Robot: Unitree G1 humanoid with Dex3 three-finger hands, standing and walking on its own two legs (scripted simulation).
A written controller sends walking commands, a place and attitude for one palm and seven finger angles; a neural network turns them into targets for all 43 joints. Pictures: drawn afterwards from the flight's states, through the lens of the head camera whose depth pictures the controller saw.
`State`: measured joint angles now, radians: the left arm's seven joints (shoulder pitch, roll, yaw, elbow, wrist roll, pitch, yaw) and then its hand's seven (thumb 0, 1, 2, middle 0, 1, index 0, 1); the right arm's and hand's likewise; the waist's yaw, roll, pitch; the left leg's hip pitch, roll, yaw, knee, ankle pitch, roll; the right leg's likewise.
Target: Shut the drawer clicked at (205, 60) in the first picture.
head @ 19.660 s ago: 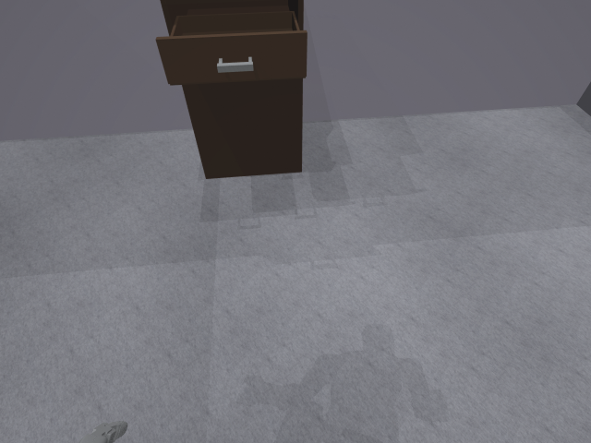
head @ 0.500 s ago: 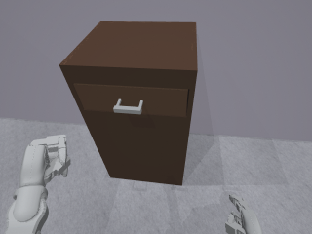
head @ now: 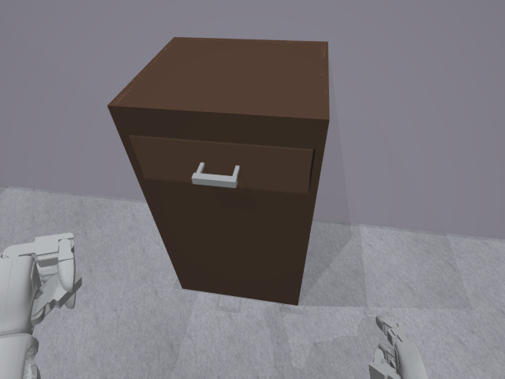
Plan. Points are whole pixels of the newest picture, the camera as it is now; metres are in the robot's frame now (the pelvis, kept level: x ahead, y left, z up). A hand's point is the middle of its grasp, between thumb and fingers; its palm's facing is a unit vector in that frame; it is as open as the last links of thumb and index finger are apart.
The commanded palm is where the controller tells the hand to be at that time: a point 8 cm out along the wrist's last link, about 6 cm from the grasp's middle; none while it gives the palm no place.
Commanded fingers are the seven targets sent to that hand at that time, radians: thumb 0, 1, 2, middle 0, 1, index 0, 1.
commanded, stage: step back with the hand held close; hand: left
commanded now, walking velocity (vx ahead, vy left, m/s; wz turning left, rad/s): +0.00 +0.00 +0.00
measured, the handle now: (216, 174) +0.57 +0.18 -0.03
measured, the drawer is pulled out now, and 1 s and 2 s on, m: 0.00 0.00 0.00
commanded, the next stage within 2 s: stop stepping back and stand still in 1.30 s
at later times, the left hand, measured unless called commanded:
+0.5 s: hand (43, 302) +0.15 +0.26 +0.15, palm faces +0.28 -0.81 -0.51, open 3.3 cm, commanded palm +0.09 +0.30 +0.17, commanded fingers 0.00 0.90 0.90 -1.40 -1.60 -1.40 -1.60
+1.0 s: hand out of the picture +0.04 +0.27 +0.16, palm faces +0.42 -0.74 -0.52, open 3.3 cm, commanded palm -0.03 +0.31 +0.17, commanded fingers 0.00 0.90 0.90 -1.40 -1.60 -1.40 -1.60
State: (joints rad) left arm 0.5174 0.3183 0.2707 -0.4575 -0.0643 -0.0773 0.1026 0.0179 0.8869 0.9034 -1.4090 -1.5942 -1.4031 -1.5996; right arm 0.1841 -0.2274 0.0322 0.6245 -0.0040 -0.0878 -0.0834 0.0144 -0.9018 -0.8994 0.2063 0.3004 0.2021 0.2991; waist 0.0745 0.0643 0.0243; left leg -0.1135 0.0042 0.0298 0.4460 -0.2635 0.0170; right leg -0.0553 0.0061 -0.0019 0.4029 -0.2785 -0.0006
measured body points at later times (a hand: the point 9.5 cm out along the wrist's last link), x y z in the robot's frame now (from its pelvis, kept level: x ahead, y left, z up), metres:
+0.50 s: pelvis -0.05 +0.02 +0.00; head -0.02 +0.02 +0.45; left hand +0.13 +0.30 +0.18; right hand +0.13 -0.23 -0.08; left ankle -0.01 +0.11 -0.74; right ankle -0.03 -0.12 -0.74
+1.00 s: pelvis -0.14 +0.02 -0.02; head -0.11 +0.03 +0.43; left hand +0.01 +0.31 +0.19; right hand +0.06 -0.21 -0.10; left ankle -0.02 +0.11 -0.73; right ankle -0.03 -0.11 -0.74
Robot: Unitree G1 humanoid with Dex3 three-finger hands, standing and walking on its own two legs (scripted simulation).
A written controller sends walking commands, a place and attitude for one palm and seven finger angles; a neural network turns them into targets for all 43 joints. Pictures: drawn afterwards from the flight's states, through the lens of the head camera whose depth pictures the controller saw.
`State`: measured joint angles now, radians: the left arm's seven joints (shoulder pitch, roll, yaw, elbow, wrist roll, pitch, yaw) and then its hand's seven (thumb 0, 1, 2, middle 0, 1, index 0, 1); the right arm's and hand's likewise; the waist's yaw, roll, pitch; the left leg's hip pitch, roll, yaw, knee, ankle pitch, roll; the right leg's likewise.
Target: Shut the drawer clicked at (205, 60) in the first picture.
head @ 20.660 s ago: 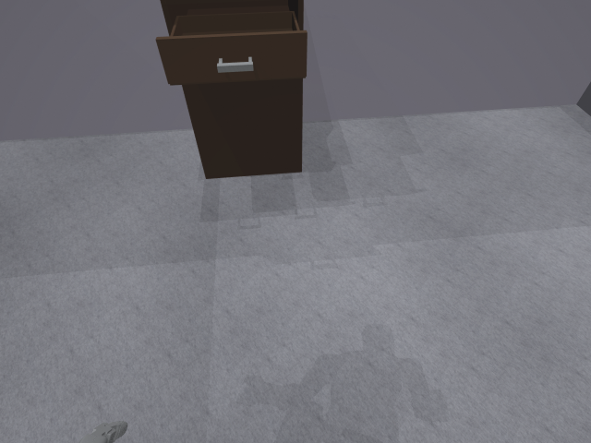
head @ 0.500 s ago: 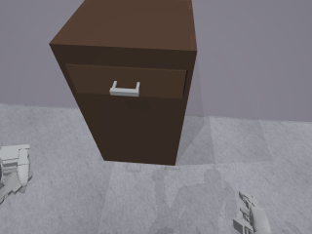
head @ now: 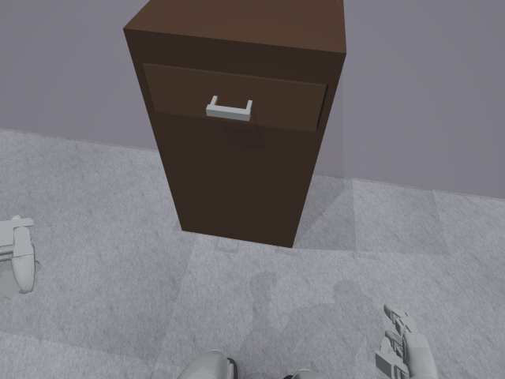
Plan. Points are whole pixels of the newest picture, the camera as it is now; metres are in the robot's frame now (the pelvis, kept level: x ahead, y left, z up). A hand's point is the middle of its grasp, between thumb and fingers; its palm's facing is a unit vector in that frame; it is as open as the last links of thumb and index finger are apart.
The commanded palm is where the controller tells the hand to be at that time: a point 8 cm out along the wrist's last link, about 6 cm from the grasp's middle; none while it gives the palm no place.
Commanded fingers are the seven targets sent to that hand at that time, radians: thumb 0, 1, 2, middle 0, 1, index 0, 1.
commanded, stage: step back with the hand held close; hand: left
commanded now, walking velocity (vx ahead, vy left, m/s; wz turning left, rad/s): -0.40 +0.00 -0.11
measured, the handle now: (230, 107) +0.72 +0.11 -0.01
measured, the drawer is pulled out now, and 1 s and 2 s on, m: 0.00 0.00 0.00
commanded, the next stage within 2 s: stop stepping back and stand still in 0.30 s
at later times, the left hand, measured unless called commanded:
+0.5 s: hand out of the picture +0.05 +0.25 +0.20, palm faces +0.36 -0.85 -0.39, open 3.3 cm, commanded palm +0.01 +0.30 +0.20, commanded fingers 0.00 0.90 0.90 -1.40 -1.60 -1.40 -1.60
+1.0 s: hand out of the picture -0.04 +0.30 +0.20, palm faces +0.35 -0.86 -0.37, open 3.2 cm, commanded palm -0.07 +0.32 +0.20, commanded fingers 0.00 0.90 0.90 -1.40 -1.60 -1.40 -1.60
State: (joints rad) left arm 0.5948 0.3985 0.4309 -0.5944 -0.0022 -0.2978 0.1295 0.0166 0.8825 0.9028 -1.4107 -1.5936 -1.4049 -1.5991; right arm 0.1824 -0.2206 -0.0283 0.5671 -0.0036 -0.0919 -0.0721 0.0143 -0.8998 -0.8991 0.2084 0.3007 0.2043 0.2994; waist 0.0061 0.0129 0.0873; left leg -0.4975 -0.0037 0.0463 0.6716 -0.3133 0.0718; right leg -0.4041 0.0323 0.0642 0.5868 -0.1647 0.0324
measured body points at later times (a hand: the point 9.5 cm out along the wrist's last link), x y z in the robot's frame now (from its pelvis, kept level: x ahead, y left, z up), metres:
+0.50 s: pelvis -0.14 +0.03 +0.00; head -0.13 +0.05 +0.45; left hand +0.03 +0.30 +0.22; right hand +0.03 -0.20 -0.08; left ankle -0.02 +0.10 -0.67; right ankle -0.19 -0.14 -0.72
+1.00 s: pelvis -0.25 +0.07 +0.02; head -0.28 +0.09 +0.46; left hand -0.06 +0.34 +0.22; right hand -0.16 -0.21 -0.06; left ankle -0.19 +0.18 -0.69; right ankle -0.24 -0.06 -0.71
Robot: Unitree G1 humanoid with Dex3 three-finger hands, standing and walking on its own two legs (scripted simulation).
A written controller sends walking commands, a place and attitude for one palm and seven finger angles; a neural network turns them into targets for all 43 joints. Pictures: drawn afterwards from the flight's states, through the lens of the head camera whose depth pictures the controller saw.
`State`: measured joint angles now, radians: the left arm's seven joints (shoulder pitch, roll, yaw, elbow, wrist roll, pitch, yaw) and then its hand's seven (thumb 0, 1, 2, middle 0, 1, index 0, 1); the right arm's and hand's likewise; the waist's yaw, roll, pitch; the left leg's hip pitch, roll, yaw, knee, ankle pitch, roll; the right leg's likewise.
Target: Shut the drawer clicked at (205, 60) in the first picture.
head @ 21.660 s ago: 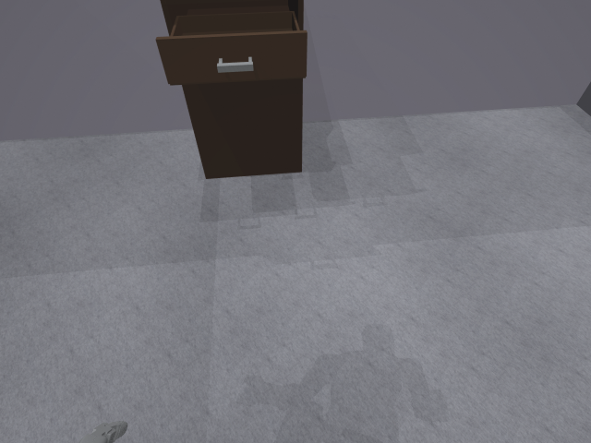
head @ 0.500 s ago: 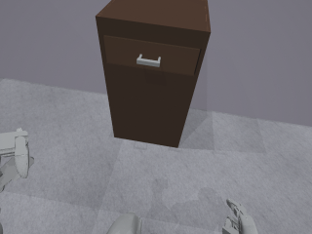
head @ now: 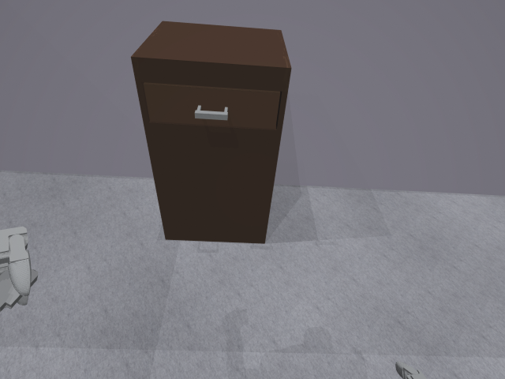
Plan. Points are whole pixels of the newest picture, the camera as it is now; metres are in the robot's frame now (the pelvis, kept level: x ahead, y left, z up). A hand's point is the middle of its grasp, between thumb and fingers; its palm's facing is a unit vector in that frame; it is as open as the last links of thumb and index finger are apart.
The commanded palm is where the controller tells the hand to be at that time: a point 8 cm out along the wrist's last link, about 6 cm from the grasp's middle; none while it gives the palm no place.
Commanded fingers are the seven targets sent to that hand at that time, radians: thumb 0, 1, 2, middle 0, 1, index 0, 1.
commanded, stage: stop stepping back and stand still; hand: left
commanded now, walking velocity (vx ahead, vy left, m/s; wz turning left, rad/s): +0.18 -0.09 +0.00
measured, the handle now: (212, 112) +0.94 +0.21 -0.02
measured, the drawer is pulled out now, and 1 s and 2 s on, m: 0.00 0.00 0.00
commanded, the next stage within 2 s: let the arm hang, fingers relaxed in 0.40 s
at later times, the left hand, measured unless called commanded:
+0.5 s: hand (30, 298) +0.15 +0.27 +0.16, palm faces +0.46 -0.79 -0.41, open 3.2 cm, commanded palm none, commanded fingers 0.00 0.90 0.90 -1.36 -1.56 -1.36 -1.56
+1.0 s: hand out of the picture +0.01 +0.23 -0.17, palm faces +0.10 -0.96 -0.25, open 4.5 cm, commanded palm none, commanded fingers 0.00 0.90 0.90 -0.36 -0.47 -0.36 -0.47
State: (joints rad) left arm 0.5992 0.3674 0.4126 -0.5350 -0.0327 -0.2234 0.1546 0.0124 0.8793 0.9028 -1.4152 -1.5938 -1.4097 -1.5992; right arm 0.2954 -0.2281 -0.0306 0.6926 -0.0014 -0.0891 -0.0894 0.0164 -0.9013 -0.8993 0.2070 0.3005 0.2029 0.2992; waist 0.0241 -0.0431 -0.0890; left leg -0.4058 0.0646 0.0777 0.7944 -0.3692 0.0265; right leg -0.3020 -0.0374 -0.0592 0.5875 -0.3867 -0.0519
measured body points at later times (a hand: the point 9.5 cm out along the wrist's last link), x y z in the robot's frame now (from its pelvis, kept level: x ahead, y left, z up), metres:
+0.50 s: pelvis -0.02 +0.01 -0.01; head -0.03 +0.02 +0.44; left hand +0.12 +0.31 +0.18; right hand +0.12 -0.24 -0.10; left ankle +0.01 +0.13 -0.74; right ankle -0.01 -0.12 -0.73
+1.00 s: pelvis -0.02 +0.01 +0.00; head +0.01 +0.02 +0.45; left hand +0.01 +0.28 -0.15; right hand -0.01 -0.21 -0.15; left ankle -0.02 +0.11 -0.73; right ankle +0.03 -0.11 -0.73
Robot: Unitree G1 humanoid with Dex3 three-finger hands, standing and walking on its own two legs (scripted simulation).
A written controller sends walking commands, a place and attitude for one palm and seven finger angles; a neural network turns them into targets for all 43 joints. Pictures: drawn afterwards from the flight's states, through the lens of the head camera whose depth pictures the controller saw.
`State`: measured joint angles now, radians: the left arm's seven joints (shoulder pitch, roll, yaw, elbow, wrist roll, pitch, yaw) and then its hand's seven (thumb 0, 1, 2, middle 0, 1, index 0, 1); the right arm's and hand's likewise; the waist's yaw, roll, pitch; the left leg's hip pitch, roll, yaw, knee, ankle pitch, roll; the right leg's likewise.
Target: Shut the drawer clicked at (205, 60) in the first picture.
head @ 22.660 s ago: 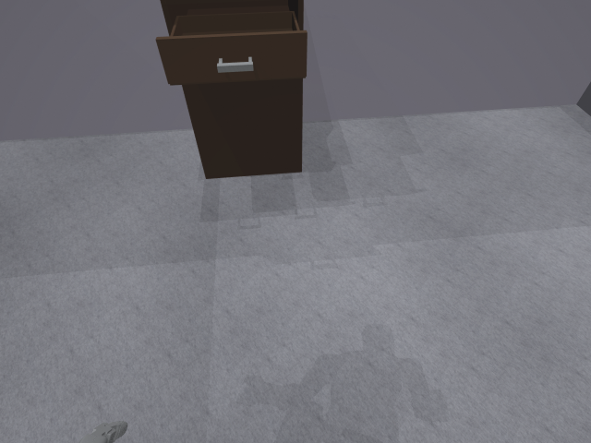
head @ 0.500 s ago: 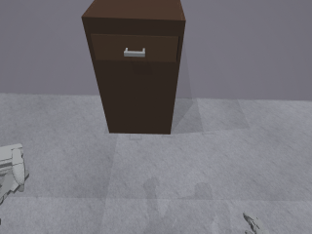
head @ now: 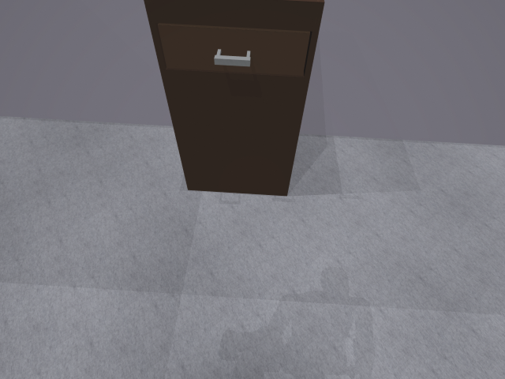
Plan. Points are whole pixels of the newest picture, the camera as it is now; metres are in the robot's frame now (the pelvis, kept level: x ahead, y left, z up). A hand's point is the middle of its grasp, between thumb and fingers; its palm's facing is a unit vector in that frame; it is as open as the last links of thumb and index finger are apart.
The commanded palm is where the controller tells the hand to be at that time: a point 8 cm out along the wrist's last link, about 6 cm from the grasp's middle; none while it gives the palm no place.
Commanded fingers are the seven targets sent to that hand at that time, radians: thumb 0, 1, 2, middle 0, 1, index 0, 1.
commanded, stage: let the arm hang, fingers relaxed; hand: left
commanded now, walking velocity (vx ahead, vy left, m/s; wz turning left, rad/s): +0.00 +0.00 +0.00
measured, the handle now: (233, 57) +0.98 +0.11 -0.02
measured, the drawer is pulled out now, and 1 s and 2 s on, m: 0.00 0.00 0.00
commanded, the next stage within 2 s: look to check the result in 0.60 s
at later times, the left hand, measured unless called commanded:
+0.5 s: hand out of the picture +0.04 +0.17 -0.16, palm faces +0.00 -0.98 -0.20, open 7.3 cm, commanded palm none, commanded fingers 0.00 0.90 0.90 -0.20 -0.30 -0.20 -0.30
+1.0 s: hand out of the picture +0.05 +0.16 -0.17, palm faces -0.01 -0.98 -0.20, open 7.3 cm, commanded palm none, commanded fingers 0.00 0.90 0.90 -0.20 -0.30 -0.20 -0.30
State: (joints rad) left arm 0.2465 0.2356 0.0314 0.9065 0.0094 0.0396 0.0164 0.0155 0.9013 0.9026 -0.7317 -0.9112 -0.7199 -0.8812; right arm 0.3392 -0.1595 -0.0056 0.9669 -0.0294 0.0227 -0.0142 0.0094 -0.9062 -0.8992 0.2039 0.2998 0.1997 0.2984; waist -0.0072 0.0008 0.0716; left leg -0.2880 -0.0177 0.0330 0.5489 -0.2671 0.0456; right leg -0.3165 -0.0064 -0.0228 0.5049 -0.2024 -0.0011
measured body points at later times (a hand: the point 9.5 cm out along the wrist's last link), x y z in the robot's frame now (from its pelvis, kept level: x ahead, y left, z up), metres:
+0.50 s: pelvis +0.03 +0.00 +0.01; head +0.05 -0.01 +0.46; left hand +0.05 +0.22 -0.15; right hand +0.02 -0.22 -0.16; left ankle +0.02 +0.09 -0.73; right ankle +0.05 -0.13 -0.73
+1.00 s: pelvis +0.05 -0.01 +0.01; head +0.07 -0.02 +0.46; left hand +0.05 +0.21 -0.15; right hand +0.01 -0.21 -0.16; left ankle +0.02 +0.09 -0.73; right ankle +0.05 -0.13 -0.73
